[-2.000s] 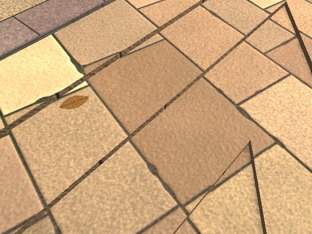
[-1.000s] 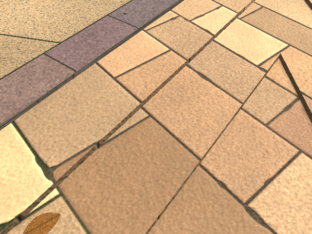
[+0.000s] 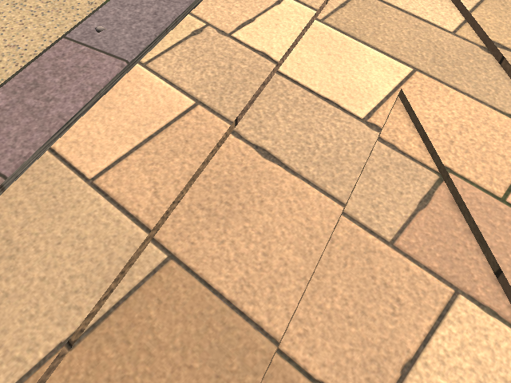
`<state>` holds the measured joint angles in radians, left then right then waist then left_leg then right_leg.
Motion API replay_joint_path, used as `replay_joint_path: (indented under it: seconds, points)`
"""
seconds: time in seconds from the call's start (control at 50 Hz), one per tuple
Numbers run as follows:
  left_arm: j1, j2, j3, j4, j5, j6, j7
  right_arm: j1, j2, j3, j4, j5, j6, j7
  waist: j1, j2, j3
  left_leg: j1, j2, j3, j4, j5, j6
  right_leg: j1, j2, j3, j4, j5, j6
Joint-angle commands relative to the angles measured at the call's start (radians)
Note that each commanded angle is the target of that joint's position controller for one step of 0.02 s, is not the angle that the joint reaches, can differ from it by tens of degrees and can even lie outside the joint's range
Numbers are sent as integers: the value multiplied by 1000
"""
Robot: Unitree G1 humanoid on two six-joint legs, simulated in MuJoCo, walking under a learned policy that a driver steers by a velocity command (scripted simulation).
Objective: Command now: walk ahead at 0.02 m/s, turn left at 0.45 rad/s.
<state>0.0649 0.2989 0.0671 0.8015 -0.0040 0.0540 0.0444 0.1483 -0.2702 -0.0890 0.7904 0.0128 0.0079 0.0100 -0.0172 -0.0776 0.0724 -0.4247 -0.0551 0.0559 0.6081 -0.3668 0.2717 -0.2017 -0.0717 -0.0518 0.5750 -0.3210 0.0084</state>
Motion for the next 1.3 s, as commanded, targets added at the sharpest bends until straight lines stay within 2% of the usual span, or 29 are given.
replay_joint_path:
  seconds: [0.02, 0.06, 0.1, 0.24, 0.26, 0.28, 0.3, 0.32, 0.36, 0.42, 0.5, 0.58, 0.64, 0.68, 0.7, 0.72, 0.74, 0.82, 0.92, 0.98, 1.0, 1.02, 1.04, 1.06, 1.08, 1.18, 1.26, 1.28, 1.3]
  points:
    - [-133, 13, -7, -104, 30, -26, -22, 177, -209, -57, -48, -33, -7, -30, -82, 306, -321, 496, 313, -526, -248, 732, 61, -258, 123, 91, 465, -303, 52]
    - [-87, 40, 6, -70, 0, -47, -42, 44, -201, -47, -105, -22, -11, -39, -18, 167, -295, 428, 279, -452, -188, 757, 62, -308, 86, 169, 581, -301, 71]
    - [-45, 72, 19, -29, -13, -47, -26, -75, -158, -38, -137, 7, 17, -63, 27, 210, -256, 304, 172, -369, -188, 519, -4, -255, 65, 139, 470, -177, 118]
    - [156, 63, 17, 41, -23, -41, -40, -106, -137, -37, -192, -7, 67, -74, 60, 298, -227, 12, 91, -416, -132, 194, -80, 121, 107, 92, -116, 67, 64]
    - [200, 82, 28, 64, -18, -41, -43, -72, -95, -24, -186, -5, 70, -75, 65, 231, -204, -98, 20, -360, -15, 64, -126, 211, 45, 131, -209, 100, 39]
    - [207, 154, 38, 60, 5, -35, -40, 13, -23, -8, -175, -7, 74, -77, 20, 14, -202, -289, -91, -219, 279, -195, -181, 307, -216, 359, -221, 130, -46]
    - [70, 235, 49, 22, 61, -46, -40, -16, -99, -21, -244, 6, 60, -71, -23, -202, -119, -416, -61, -224, 410, -240, -229, 95, -434, 655, -348, 173, -233]
    - [-46, 175, 35, -29, 80, -61, -26, -33, -212, -54, -221, 19, 55, -72, -31, -166, -75, -327, 8, -249, 569, -141, -272, -27, -381, 587, -391, 80, -260]
    - [-163, 58, 0, -67, 44, -69, -9, 45, -200, -59, -163, -3, 67, -73, -63, -57, -50, -257, 2, -192, 789, -26, -307, -106, -213, 331, -333, 105, -156]
    - [-68, 60, -8, -51, 29, -64, 17, 29, -148, -40, -187, -1, 61, -59, -15, -13, -50, -262, 18, -135, 843, 61, -345, -56, -144, 163, -302, 256, -174]
    - [89, 105, 9, -33, 23, -44, 31, -82, -81, -1, -257, 3, 49, -42, 78, -56, -109, -320, 90, -104, 502, 24, -394, 224, -195, 146, -257, 359, -218]
    - [100, 175, 39, -41, 3, -38, 8, -72, -72, 19, -289, 0, 47, -16, 85, -115, -122, -82, 107, -25, 214, -125, -351, 135, -235, 101, -244, 427, -215]
    - [85, 180, 41, -34, -24, -42, -11, 44, -100, 3, -243, -6, 48, -14, 27, -90, -132, 116, 60, 19, -112, 109, -281, 93, -220, 72, -159, 466, -170]
    - [138, 114, 20, -19, -7, -59, -36, 111, -180, -30, -203, -4, 54, -24, 22, 140, -239, 477, 108, -92, -185, 482, -205, -92, -110, -45, 28, 294, -41]
    - [50, 53, -9, -83, 26, -71, -54, 158, -246, -44, -201, -16, 59, -34, -15, 353, -318, 636, 316, -351, -170, 685, -78, -336, -21, -97, 224, -91, 35]
    - [-43, 71, 1, -92, 13, -68, -55, 146, -201, -33, -221, -54, 45, -35, -72, 310, -318, 550, 421, -468, -225, 650, 44, -443, 6, -3, 437, -326, 61]
    - [-52, 85, 11, -78, -11, -58, -55, 92, -153, -11, -235, -63, 26, -32, -60, 211, -265, 469, 390, -416, -239, 542, 44, -436, -12, 65, 528, -313, 61]
    - [93, 85, 17, -2, 7, -23, -31, -99, -92, 14, -241, -42, 17, -48, 54, 249, -179, 202, 208, -176, -234, 374, -50, -249, 25, 21, 556, -65, 115]
    - [73, 29, -21, -25, 6, -29, -37, -82, -79, 21, -214, -43, 30, -48, 20, 237, -161, 178, 235, -226, -183, 315, -12, -103, 22, 16, 187, -100, 91]
    - [184, 29, -25, 28, 13, -31, -58, -49, -41, 31, -164, -13, 28, -53, 56, 191, -125, 63, 184, -200, -90, 109, -65, 99, 58, -31, -149, 66, 36]
    - [211, 36, -32, 43, 34, -34, -66, 1, -3, 37, -140, -18, 24, -55, 32, 96, -123, -10, 111, -149, 48, 23, -127, 171, -3, 83, -167, 136, 13]
    - [204, 61, -44, 19, 53, -42, -67, 51, 34, 45, -132, -31, 27, -54, -17, -60, -124, -97, 47, -101, 231, -230, -208, 143, -182, 284, -172, 305, -53]
    - [100, 135, -22, 4, 62, -56, -64, 1, -61, 21, -167, -6, 37, -60, -4, -178, -59, -20, 86, -133, 240, -219, -247, -154, -333, 473, -324, 50, -240]
    - [-25, 96, -32, -31, 59, -74, -49, -68, -121, 5, -168, 4, 43, -69, -5, -139, 31, 23, 111, -142, 324, -109, -270, -244, -289, 451, -389, -114, -237]
    - [-57, 59, -42, -24, 61, -83, -32, -91, -110, 2, -166, 1, 44, -73, -2, -132, 39, 13, 106, -139, 357, -78, -279, -255, -250, 412, -402, -184, -203]
    - [17, 18, -48, 54, 14, -84, -15, 5, 7, 25, -58, -21, 17, -54, 5, -35, -64, 128, 122, -82, 63, -2, -308, -71, -101, 171, -259, 57, -125]
    - [112, 14, -37, 108, 8, -85, -20, 72, -56, 20, 3, -29, 6, -46, 40, 68, -179, 303, 139, -145, -171, 452, -262, 26, -17, 86, -116, 159, -58]
    - [172, -35, -45, 118, 18, -77, -25, 91, -111, 5, 35, -8, 10, -44, 96, 224, -154, 243, 136, -145, -151, 167, -192, 3, 52, 20, -143, -18, -38]
    - [115, -7, -39, 117, 28, -74, -28, 111, -96, 1, 28, 12, 10, -39, 39, 198, -105, 213, 141, -176, -197, -93, -140, -28, 95, -21, -57, -121, -17]
